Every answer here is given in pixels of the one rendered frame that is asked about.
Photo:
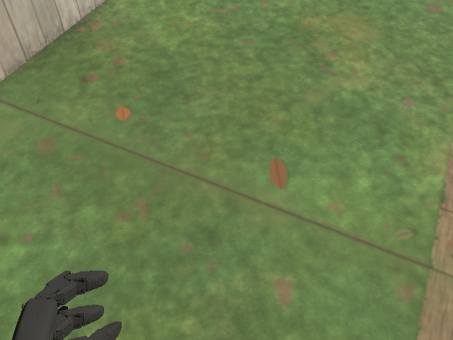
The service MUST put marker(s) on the robot left hand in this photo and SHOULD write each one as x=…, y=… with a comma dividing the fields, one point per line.
x=41, y=319

